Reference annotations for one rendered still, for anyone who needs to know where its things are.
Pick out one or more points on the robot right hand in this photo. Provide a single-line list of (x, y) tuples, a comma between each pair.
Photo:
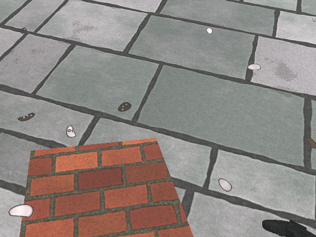
[(284, 228)]

